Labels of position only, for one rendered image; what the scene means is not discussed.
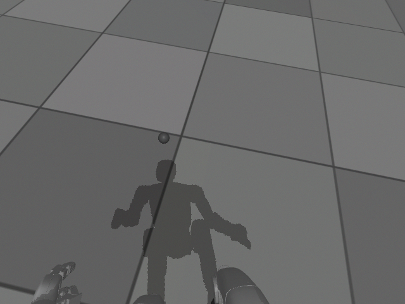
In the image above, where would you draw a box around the left robot hand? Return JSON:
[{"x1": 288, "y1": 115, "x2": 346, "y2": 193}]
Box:
[{"x1": 31, "y1": 262, "x2": 82, "y2": 304}]

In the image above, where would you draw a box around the ball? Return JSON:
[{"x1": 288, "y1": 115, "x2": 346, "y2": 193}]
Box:
[{"x1": 158, "y1": 132, "x2": 170, "y2": 144}]

